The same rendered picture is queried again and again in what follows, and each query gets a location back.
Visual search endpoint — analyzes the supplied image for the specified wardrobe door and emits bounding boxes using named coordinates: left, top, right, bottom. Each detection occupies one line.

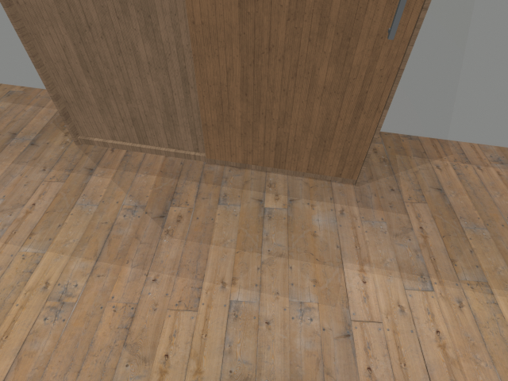
left=12, top=0, right=206, bottom=153
left=185, top=0, right=425, bottom=180

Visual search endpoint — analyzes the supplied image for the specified handle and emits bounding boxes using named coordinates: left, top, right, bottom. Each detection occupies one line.
left=387, top=0, right=407, bottom=40

